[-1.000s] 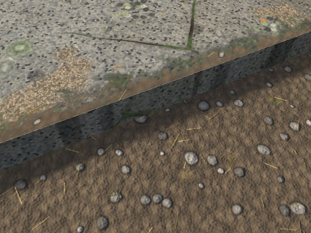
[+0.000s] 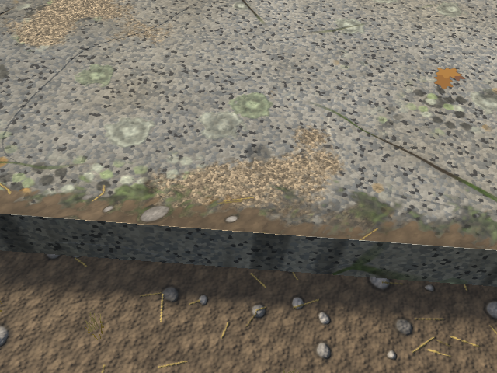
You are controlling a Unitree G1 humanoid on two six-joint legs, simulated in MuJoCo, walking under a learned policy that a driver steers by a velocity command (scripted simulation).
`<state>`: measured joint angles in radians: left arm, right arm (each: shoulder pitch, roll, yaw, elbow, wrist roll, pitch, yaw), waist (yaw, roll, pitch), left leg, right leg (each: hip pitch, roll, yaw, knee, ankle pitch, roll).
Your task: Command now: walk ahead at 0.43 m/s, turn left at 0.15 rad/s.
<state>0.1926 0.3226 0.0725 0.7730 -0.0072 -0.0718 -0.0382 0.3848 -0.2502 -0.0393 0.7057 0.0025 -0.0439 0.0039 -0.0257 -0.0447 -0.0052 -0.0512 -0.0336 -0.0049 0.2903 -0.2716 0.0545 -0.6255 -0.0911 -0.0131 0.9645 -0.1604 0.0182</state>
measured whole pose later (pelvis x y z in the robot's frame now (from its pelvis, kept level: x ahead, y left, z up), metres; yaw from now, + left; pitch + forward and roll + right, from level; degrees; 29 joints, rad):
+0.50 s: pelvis +0.23 -0.04 +0.00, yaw -6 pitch +0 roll +0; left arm 0.30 0.28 0.05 0.90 0.01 -0.04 -0.03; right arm 0.18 -0.28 -0.03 0.79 -0.04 -0.03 0.00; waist 0.03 0.04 0.11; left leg -0.53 0.04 -0.04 0.98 -0.32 -0.02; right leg -0.22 0.10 0.01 0.36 -0.13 -0.10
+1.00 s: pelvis +0.33 +0.00 +0.00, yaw -24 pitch +0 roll +0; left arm 0.15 0.35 0.10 0.78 -0.03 0.07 0.03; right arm 0.13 -0.28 -0.03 0.78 -0.01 -0.02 -0.06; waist 0.00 -0.04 0.10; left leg -0.20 0.02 0.11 0.39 -0.18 0.04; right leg -0.47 0.00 0.06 1.00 -0.40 0.11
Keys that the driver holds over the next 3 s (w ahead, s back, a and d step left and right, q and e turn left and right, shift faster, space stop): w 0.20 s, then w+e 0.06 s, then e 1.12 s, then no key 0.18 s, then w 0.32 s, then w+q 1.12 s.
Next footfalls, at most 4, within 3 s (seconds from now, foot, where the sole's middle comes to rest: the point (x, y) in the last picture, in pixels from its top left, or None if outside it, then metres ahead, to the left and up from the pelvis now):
0.24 right None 0.30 -0.11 -0.78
0.74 left None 0.42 0.06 -0.78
1.24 right None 0.30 -0.17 -0.78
1.72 left None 0.44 -0.01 -0.78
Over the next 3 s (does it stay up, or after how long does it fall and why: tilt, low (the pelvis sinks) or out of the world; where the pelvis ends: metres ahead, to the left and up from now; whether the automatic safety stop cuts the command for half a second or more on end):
stays up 0.74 -0.41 0.01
